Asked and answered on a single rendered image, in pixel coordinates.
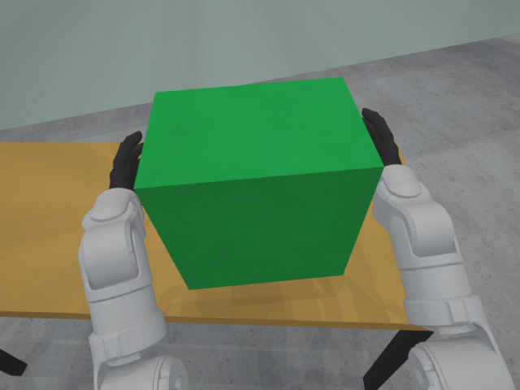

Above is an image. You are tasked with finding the robot right upper arm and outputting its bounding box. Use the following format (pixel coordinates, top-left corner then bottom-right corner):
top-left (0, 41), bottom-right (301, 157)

top-left (408, 336), bottom-right (513, 390)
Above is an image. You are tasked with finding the carton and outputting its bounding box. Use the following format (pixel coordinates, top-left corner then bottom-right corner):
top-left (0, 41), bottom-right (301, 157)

top-left (133, 77), bottom-right (384, 290)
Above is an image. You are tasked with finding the robot left upper arm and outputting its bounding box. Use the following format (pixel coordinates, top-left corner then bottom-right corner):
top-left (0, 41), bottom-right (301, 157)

top-left (100, 355), bottom-right (189, 390)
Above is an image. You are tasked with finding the left robot hand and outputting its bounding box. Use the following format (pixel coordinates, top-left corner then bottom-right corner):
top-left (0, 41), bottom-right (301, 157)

top-left (109, 131), bottom-right (144, 205)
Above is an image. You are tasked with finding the right robot forearm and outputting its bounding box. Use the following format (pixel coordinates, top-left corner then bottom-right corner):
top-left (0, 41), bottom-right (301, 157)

top-left (372, 164), bottom-right (515, 390)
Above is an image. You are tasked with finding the table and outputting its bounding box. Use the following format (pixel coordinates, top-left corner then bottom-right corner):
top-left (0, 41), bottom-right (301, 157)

top-left (0, 141), bottom-right (434, 390)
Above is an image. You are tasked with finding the right robot hand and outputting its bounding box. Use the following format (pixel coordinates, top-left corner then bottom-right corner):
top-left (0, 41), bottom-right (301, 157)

top-left (362, 108), bottom-right (402, 167)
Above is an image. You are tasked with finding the left robot forearm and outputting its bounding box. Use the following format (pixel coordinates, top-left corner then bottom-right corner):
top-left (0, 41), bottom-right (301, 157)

top-left (78, 188), bottom-right (167, 390)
